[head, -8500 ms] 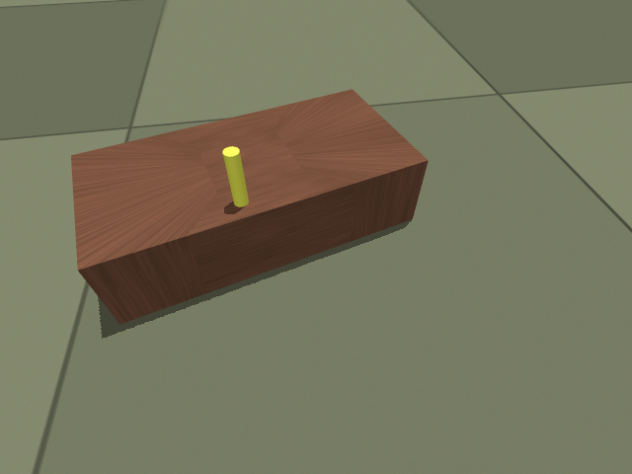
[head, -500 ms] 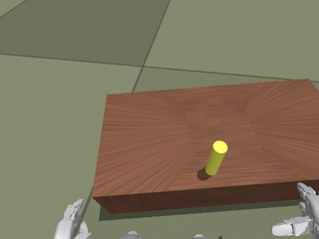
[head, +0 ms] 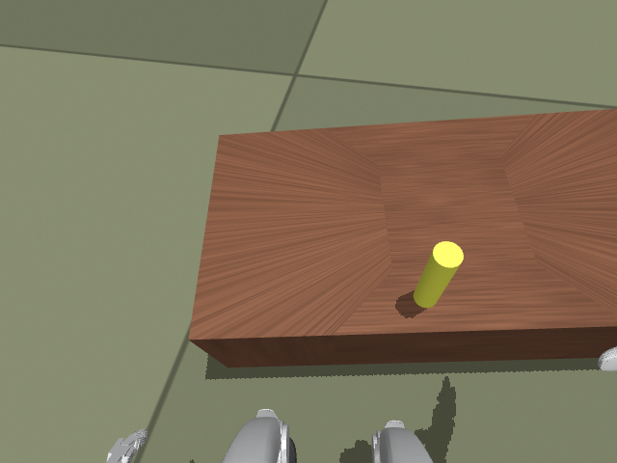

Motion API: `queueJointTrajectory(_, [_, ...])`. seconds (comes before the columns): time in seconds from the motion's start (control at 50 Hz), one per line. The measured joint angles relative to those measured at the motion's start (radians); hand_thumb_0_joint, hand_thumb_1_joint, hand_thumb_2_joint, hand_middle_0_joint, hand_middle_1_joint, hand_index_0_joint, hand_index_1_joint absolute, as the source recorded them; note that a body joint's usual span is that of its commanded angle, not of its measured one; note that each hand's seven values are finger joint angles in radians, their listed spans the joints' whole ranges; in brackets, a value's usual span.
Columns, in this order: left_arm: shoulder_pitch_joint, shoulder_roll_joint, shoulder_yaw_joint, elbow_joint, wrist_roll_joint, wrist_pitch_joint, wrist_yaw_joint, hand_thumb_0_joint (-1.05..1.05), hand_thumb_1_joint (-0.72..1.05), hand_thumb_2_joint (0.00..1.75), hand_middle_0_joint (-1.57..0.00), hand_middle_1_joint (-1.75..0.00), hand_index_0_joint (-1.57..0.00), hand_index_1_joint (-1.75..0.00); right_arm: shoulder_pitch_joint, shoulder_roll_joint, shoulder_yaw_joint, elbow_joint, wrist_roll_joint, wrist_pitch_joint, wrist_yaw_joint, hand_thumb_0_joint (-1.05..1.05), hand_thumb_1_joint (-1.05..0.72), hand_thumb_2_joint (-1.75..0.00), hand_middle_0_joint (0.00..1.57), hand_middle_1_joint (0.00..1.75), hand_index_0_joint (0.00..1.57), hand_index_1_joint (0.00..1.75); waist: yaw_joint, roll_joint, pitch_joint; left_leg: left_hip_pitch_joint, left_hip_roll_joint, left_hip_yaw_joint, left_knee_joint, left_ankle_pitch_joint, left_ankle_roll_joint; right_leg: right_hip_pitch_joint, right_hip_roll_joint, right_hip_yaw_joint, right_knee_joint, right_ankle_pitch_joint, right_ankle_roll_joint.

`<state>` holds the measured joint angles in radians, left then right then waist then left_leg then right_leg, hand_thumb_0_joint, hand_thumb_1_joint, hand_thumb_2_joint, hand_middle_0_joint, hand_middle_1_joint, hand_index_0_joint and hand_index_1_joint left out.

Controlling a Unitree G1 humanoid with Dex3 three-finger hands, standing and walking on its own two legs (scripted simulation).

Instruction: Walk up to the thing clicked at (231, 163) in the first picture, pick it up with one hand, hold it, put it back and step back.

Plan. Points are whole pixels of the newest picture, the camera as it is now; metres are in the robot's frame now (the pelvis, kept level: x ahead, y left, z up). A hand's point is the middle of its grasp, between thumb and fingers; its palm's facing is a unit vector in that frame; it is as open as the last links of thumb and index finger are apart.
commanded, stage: go down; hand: right
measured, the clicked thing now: (435, 278) +0.46 -0.20 -0.27
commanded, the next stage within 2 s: approach in 0.96 s
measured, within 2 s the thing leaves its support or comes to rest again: neither
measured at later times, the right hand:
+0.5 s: hand out of the picture +0.35 -0.38 -0.02, palm faces +0.18 +0.98 -0.12, open 17.3 cm
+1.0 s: hand out of the picture +0.37 -0.39 -0.01, palm faces +0.18 +0.98 -0.10, open 17.6 cm
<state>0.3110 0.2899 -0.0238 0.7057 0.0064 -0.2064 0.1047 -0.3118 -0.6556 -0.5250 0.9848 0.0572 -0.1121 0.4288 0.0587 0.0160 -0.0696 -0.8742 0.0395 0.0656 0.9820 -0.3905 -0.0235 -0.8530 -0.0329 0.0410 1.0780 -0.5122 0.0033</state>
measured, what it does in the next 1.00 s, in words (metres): stands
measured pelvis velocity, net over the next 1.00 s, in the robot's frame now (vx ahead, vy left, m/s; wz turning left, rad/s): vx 0.00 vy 0.00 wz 0.02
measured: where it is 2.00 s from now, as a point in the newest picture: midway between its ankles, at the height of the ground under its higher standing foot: outside the picture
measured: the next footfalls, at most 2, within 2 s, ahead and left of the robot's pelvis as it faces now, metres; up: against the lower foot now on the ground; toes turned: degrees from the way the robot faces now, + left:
none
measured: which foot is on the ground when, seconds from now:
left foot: down 0.00-1.00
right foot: down 0.00-1.00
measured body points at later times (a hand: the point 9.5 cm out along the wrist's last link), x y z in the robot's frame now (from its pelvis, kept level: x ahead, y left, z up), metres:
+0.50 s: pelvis +0.00 +0.00 -0.01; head +0.13 -0.04 +0.42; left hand +0.10 +0.28 -0.10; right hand +0.34 -0.43 -0.01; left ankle +0.05 +0.14 -0.67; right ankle +0.00 -0.12 -0.67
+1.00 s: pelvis +0.00 +0.00 -0.02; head +0.13 -0.05 +0.41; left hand +0.07 +0.27 -0.11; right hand +0.35 -0.44 +0.00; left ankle +0.05 +0.14 -0.67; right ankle +0.00 -0.12 -0.67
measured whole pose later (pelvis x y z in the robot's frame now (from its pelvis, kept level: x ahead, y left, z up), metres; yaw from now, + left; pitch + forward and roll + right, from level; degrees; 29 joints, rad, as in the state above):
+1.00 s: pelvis +0.00 +0.00 -0.02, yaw +1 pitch +21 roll +4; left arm 0.31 0.32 -0.08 0.67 0.02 -0.14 0.04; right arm -0.56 -0.85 -0.66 1.22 0.06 -0.27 0.57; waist 0.09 0.03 -0.09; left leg -1.01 0.03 0.07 1.04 -0.40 -0.03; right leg -1.00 -0.04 0.05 1.17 -0.54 0.00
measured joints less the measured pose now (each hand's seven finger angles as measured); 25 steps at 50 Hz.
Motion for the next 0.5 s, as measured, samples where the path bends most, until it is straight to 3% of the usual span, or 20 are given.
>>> queueJointTrajectory(0.28, [-0.023, 0.012, -0.021, -0.012, 0.013, 0.021, -0.023, 0.01, 0.91, 0.90, -0.20, -0.30, -0.21, -0.30, -0.105, -0.088, -0.067, 0.148, 0.006, -0.112, 0.078, -0.01, 0.51, -0.06, 0.05, 0.05, 0.04, 0.05, 0.008, 0.013, -0.010, -0.048, -0.004, 0.003, 0.017, -0.009, 0.001, -0.050, -0.004, 0.004, 0.022, -0.012, 0.000])
queueJointTrajectory(0.5, [-0.032, 0.022, -0.030, -0.016, 0.020, 0.046, -0.040, 0.01, 0.91, 0.90, -0.20, -0.30, -0.21, -0.30, -0.167, -0.132, -0.098, 0.195, 0.004, -0.142, 0.117, -0.01, 0.49, -0.05, 0.06, 0.04, 0.05, 0.04, 0.015, 0.016, -0.015, -0.090, -0.006, 0.007, 0.049, -0.019, 0.001, -0.095, -0.006, 0.010, 0.060, -0.025, 0.001])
